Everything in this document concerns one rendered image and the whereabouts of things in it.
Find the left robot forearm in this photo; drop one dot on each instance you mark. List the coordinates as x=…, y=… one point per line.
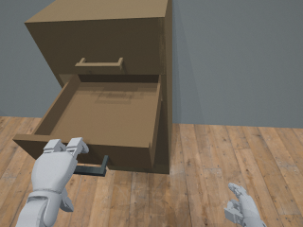
x=41, y=209

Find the right robot forearm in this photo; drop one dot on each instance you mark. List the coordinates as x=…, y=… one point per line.
x=253, y=222

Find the handle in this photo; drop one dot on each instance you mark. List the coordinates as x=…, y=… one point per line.
x=98, y=66
x=99, y=171

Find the drawer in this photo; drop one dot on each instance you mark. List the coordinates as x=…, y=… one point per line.
x=116, y=115

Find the left robot hand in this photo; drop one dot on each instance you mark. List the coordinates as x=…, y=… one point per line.
x=55, y=167

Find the right robot hand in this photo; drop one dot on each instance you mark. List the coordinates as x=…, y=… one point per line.
x=237, y=211

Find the cabinet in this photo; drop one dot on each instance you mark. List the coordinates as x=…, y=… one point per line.
x=135, y=33

